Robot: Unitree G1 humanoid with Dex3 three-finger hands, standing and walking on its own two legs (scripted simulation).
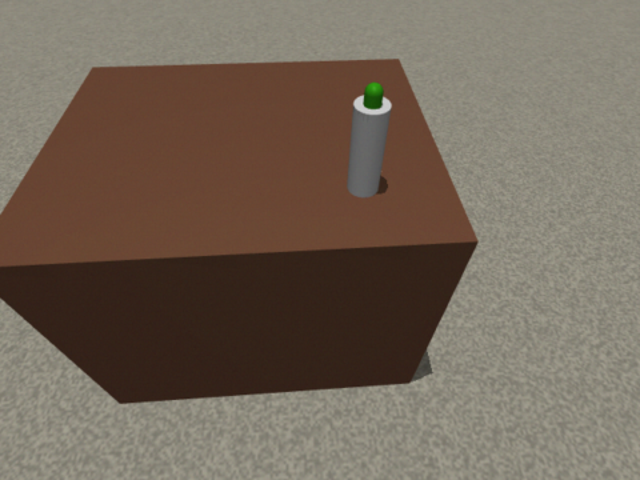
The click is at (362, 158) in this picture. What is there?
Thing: necked bottle
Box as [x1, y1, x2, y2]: [347, 82, 391, 197]
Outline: 375,82 368,84 365,88 364,94 356,98 353,103 347,188 352,194 361,197 366,197 374,194 378,187 391,105 390,102 382,96 381,86
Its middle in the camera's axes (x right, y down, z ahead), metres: +0.09 -0.19 +0.74
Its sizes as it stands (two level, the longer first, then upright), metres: 0.066 0.066 0.227
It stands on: a support 0.70 m high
